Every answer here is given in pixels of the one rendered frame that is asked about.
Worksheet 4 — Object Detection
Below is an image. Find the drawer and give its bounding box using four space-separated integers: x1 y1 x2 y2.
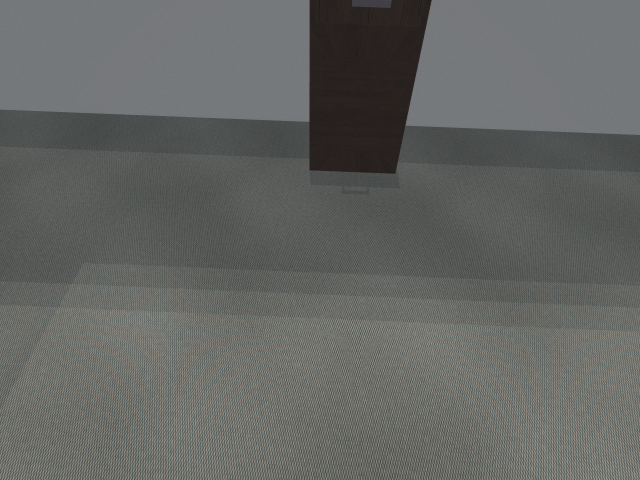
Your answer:
316 0 425 26

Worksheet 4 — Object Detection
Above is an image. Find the cabinet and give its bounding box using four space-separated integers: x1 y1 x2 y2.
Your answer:
309 0 432 174

